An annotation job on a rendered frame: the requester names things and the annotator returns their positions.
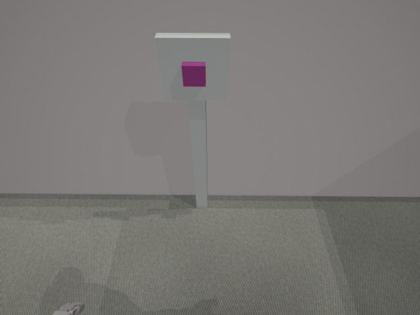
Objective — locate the left robot hand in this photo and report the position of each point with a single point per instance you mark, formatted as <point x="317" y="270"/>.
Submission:
<point x="70" y="309"/>

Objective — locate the panel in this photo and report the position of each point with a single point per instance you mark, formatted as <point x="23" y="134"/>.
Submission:
<point x="214" y="50"/>

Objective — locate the button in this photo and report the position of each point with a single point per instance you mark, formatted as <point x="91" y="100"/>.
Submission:
<point x="193" y="74"/>

